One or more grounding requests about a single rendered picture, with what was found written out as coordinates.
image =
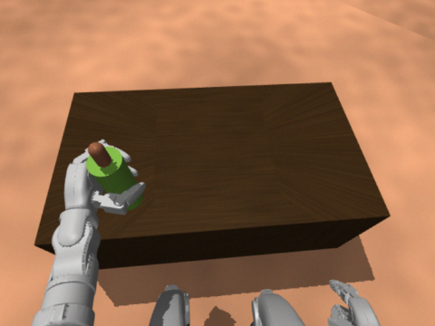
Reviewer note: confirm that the right robot hand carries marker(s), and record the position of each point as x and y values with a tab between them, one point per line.
360	313

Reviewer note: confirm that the left robot hand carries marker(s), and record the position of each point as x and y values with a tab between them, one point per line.
83	191

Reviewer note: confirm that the bottle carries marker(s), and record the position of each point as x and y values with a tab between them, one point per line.
110	170

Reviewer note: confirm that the left robot arm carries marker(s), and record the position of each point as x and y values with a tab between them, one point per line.
69	294

